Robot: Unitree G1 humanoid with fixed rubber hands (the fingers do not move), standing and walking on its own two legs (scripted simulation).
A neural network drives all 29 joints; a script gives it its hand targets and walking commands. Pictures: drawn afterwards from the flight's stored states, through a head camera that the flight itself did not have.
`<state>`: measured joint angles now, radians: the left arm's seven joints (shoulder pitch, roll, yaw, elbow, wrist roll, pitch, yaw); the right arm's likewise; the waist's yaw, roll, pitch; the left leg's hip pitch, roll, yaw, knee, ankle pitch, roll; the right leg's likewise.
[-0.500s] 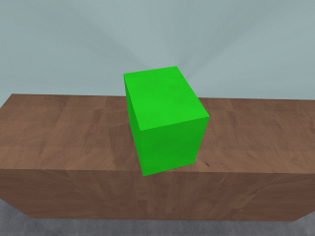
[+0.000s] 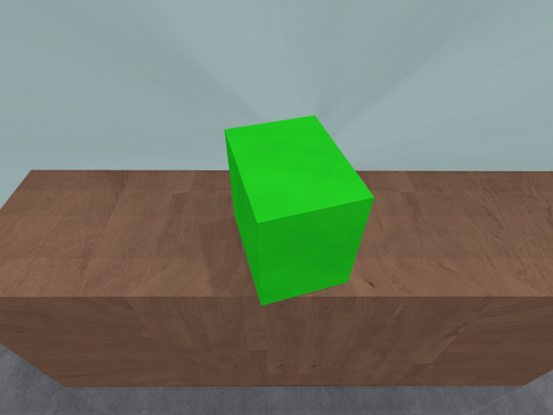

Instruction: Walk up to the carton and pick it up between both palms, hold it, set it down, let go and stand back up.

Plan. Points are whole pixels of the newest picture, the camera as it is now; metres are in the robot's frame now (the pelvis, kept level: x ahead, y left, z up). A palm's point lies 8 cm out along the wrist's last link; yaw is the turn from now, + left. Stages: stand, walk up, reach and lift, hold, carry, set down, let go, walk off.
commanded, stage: stand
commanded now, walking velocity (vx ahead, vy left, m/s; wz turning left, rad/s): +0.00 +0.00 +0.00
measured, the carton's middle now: (288, 208) +0.51 +0.00 -0.03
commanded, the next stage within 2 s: none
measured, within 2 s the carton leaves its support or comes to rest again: neither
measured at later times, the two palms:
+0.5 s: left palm out of the picture +0.02 +0.22 -0.14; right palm out of the picture +0.00 -0.24 -0.13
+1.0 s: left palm out of the picture +0.03 +0.22 -0.14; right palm out of the picture +0.02 -0.24 -0.13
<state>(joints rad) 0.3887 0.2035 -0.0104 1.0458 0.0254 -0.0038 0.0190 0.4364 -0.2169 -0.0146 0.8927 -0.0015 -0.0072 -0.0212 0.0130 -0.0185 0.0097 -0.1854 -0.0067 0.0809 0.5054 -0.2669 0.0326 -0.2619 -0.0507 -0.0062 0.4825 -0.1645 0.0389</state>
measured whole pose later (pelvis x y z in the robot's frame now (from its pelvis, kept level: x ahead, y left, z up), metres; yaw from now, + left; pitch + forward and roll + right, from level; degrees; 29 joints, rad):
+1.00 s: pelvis +0.04 -0.01 +0.00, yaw +0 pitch -2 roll +0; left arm 0.30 0.18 -0.03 1.10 0.00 -0.01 0.05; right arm 0.39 -0.16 0.00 0.99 0.00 -0.02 -0.03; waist 0.00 -0.03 0.03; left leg -0.13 0.00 0.08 0.44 -0.28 0.02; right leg -0.22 -0.04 -0.01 0.45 -0.20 0.03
